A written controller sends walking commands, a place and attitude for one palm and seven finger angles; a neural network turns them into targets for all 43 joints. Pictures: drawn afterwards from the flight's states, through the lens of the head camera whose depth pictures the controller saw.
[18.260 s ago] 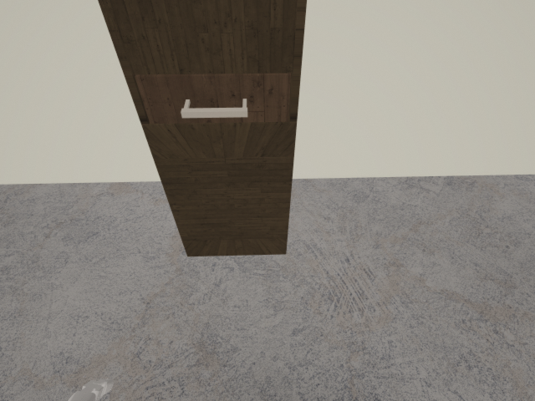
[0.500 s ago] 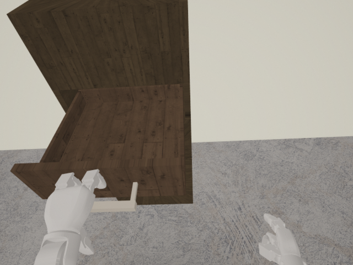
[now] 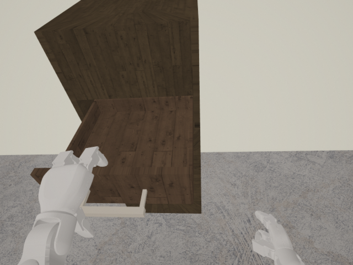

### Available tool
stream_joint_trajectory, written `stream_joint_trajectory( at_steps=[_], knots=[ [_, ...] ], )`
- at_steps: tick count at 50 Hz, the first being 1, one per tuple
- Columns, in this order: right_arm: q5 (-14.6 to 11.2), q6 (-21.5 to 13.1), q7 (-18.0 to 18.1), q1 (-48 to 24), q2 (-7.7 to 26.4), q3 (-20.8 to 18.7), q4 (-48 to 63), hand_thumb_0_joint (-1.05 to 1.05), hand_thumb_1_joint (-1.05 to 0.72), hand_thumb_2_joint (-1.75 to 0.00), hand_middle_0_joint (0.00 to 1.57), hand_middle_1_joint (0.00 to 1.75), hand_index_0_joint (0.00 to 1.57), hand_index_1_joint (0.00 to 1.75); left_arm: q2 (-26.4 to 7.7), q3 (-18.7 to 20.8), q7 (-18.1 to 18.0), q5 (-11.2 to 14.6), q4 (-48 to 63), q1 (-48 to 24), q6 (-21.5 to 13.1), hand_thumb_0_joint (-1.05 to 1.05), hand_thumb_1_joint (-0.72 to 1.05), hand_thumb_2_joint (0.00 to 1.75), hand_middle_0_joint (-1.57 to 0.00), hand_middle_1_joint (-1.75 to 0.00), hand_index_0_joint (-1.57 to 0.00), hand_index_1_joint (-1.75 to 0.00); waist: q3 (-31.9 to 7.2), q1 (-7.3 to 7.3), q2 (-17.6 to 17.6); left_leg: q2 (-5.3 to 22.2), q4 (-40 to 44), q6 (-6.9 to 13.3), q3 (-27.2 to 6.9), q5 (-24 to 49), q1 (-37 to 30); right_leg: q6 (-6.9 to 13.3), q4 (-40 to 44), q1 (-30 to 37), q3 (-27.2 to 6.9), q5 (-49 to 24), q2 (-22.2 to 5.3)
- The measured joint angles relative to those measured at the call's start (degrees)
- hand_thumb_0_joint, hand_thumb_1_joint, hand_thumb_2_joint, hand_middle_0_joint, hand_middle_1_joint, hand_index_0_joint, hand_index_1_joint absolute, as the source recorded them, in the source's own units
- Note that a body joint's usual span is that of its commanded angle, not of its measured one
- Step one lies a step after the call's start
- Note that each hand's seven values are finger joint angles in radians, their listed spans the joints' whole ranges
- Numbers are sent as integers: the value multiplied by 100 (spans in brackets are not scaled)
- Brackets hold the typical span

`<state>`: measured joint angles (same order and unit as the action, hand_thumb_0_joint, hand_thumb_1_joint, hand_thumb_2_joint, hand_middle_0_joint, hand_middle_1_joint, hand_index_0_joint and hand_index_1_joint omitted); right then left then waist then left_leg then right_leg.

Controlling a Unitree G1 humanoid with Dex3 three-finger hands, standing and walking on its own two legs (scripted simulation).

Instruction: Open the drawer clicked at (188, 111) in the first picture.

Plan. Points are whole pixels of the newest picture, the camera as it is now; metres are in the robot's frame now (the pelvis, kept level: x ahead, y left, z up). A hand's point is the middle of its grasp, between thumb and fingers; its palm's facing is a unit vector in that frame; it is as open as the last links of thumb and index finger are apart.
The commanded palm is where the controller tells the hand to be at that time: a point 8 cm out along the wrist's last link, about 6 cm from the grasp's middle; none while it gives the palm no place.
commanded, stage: lift the hand off the handle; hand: left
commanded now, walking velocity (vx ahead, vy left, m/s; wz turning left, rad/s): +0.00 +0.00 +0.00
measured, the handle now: (112, 203) +0.24 +0.22 +0.01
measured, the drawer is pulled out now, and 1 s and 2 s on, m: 0.30 0.30 0.30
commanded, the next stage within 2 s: draw the hand back to the body in 0.40 s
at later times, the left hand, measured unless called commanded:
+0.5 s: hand (78, 187) +0.20 +0.23 +0.14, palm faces +0.12 -0.11 -0.99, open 13.9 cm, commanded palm +0.17 +0.22 +0.20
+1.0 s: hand (66, 194) +0.19 +0.25 +0.13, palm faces +0.10 -0.10 -0.99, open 13.9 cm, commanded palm +0.15 +0.25 +0.20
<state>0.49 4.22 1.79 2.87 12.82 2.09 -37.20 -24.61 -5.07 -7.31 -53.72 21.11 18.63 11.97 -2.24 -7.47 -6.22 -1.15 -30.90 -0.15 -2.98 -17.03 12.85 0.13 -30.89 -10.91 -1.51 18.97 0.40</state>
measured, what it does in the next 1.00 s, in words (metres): stands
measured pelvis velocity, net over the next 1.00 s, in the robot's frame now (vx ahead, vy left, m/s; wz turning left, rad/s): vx -0.01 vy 0.00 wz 0.01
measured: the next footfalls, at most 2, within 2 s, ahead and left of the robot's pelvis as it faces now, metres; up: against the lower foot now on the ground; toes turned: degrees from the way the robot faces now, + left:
none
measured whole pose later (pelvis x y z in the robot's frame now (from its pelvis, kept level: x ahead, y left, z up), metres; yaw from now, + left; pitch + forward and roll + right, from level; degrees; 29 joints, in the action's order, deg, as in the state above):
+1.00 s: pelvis -0.01 +0.00 +0.01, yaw +0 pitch -3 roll +0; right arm -0.3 2.1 2.4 4.4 15.2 2.3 -37.4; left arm -30.1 2.0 0.5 -47.5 24.2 18.9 9.0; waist 0.1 -7.0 -6.7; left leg -0.9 -26.8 -0.5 -3.5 -13.8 10.2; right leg 0.3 -27.0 -8.2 -1.0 15.9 0.5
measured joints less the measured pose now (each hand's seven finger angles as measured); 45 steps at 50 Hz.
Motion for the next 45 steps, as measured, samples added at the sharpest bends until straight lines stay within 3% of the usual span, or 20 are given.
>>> stream_joint_trajectory(
  at_steps=[6, 15, 24, 33, 45],
  knots=[
    [-55, 94, -43, -59, 55, 48, 2, 1, -91, -90, 20, 30, 20, 30, -92, 14, 348, 131, 119, -184, 218, -1, -49, 30, -32, -120, -32, -121, 62, 42, -42, 7, 240, -13, 9, 126, -205, 9, 181, 173, -11, -100, -2],
    [-105, 99, -134, -35, 168, 41, 74, 1, -91, -90, 20, 30, 20, 30, -302, 255, 633, 401, 717, -27, 223, -1, -49, 30, -32, -120, -32, -120, 54, 44, -106, 56, 405, -43, 17, 225, -377, 33, 354, 340, -20, -215, 39],
    [-159, 94, -89, -160, 195, 98, 40, 1, -91, -90, 20, 30, 20, 30, -303, 181, 869, 380, 202, -558, 386, -1, -49, 30, -31, -120, -31, -120, 213, 18, -142, 61, 529, -82, -51, 406, -382, 64, 397, 328, 48, -331, 43],
    [-106, -90, 8, -2, 103, 123, -30, 1, -91, -90, 20, 30, 20, 30, -396, 260, 831, 417, 36, -609, -123, -1, -49, 30, -32, -120, -32, -120, 220, 53, -109, 101, 529, -110, -65, 425, -367, 92, 434, 329, 63, -373, 83],
    [-115, -174, 37, 145, 221, 45, -56, 1, -91, -90, 20, 30, 20, 30, -502, 677, 824, 618, 9, -319, -95, -1, -49, 30, -32, -120, -31, -120, 252, 70, -96, 55, 473, -65, -52, 384, -296, 47, 396, 271, 53, -334, 38]
  ],
)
